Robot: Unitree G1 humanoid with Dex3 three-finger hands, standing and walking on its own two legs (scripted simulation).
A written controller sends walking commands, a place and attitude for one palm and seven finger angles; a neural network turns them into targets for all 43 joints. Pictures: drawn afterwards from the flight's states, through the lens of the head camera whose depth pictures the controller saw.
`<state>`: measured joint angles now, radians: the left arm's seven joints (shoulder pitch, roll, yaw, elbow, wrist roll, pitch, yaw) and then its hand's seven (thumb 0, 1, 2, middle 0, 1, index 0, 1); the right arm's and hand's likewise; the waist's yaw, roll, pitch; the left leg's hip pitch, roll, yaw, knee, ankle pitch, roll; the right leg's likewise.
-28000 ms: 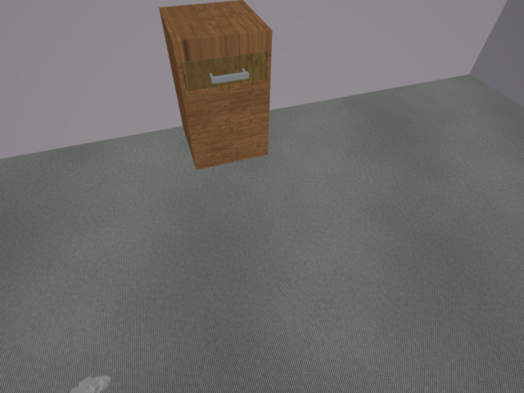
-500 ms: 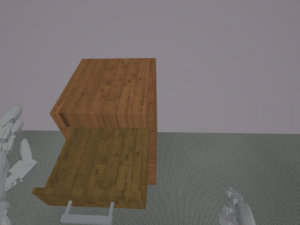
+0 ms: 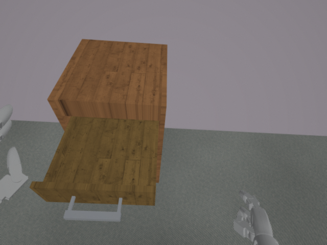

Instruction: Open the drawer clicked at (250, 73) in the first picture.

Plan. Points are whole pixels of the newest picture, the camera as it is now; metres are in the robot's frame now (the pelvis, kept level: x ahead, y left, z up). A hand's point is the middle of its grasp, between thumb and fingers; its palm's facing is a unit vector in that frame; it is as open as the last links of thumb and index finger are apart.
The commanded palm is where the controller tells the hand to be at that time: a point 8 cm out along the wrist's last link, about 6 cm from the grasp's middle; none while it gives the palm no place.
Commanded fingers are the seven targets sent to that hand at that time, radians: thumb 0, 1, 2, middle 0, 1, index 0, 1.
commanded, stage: step back with the hand held close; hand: left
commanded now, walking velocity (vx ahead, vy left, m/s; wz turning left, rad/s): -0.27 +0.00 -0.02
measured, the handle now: (94, 208) +0.26 +0.23 -0.21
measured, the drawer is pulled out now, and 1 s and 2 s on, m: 0.29 0.29 0.29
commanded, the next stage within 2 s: stop stepping back and stand still in 0.86 s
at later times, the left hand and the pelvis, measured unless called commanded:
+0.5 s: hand (14, 216) +0.14 +0.23 +0.16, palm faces +0.36 -0.81 -0.46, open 7.4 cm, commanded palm +0.07 +0.26 +0.18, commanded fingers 0.00 0.90 0.90 -0.20 -0.30 -0.20 -0.30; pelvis -0.07 -0.01 -0.01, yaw -1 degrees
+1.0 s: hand out of the picture +0.02 +0.21 +0.17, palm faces +0.27 -0.89 -0.38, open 7.4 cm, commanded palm -0.04 +0.26 +0.18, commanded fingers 0.00 0.90 0.90 -0.20 -0.30 -0.20 -0.30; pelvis -0.18 -0.01 +0.01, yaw -3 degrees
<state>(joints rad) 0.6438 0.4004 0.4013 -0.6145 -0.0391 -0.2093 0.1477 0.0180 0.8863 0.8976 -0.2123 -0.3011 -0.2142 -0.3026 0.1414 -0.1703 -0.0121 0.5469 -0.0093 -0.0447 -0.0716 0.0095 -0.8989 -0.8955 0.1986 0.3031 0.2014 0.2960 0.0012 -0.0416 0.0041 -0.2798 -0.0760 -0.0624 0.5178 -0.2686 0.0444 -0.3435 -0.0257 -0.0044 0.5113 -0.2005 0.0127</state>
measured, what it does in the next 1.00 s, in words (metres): walks backwards: right foot, then left foot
